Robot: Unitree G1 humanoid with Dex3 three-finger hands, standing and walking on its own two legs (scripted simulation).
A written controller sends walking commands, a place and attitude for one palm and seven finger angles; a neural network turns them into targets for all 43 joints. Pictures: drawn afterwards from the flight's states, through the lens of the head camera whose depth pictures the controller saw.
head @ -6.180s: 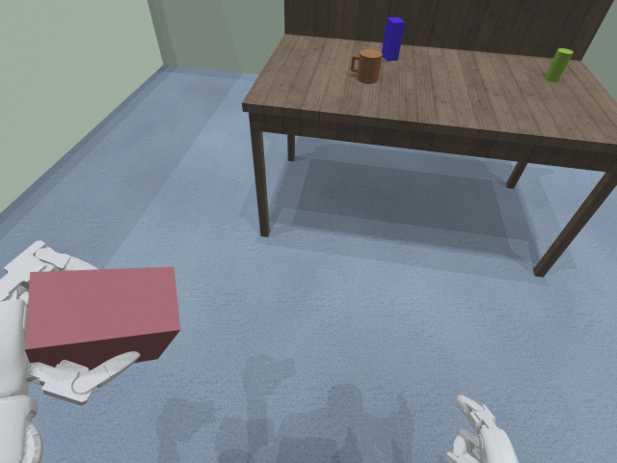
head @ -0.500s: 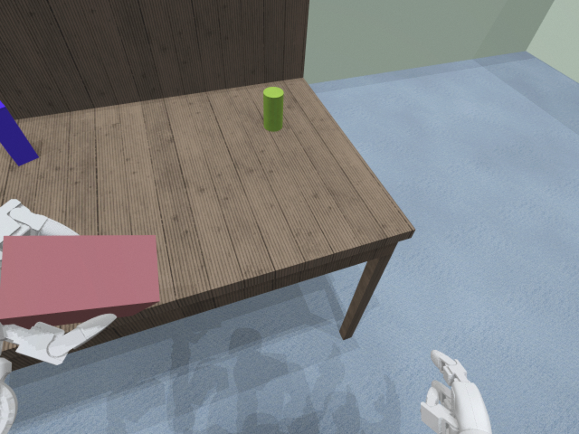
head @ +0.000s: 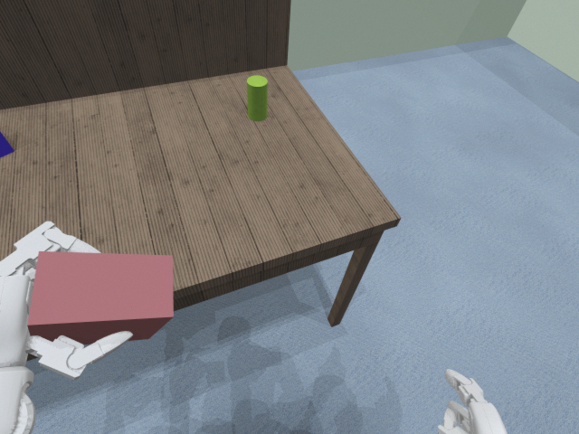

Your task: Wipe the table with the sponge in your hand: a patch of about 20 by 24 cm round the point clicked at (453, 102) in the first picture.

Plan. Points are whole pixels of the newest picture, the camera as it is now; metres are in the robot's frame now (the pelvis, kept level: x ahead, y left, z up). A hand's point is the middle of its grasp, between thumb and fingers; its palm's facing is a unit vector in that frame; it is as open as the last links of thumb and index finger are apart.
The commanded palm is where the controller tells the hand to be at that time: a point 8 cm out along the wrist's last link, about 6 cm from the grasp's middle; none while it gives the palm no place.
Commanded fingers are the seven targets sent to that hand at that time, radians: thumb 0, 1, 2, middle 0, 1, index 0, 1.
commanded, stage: come to a stop and stand still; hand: left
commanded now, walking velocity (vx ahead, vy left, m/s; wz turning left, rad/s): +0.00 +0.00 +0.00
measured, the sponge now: (122, 301) +0.23 +0.20 +0.11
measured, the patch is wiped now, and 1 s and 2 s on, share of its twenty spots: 0.00 0.00 0.00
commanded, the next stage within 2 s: look again from close up in 0.74 s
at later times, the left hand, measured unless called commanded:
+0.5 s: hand (3, 284) +0.22 +0.30 +0.15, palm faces +0.40 -0.84 -0.36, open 10.5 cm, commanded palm +0.16 +0.33 +0.18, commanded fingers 0.00 0.10 1.30 -1.20 -1.60 -1.20 -1.60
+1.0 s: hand out of the picture +0.22 +0.30 +0.15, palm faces +0.37 -0.85 -0.39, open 10.4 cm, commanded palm +0.16 +0.33 +0.18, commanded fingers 0.00 0.10 1.30 -1.20 -1.60 -1.20 -1.60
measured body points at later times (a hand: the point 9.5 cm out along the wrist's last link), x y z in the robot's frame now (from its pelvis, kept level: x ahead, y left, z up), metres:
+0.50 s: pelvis +0.00 +0.05 +0.00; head +0.04 +0.07 +0.45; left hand +0.19 +0.34 +0.17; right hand +0.21 -0.16 -0.07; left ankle +0.04 +0.12 -0.74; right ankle +0.01 -0.09 -0.74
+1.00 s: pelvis +0.00 +0.05 +0.00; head +0.03 +0.07 +0.45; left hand +0.19 +0.34 +0.18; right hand +0.18 -0.18 -0.07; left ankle +0.04 +0.12 -0.74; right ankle +0.01 -0.09 -0.74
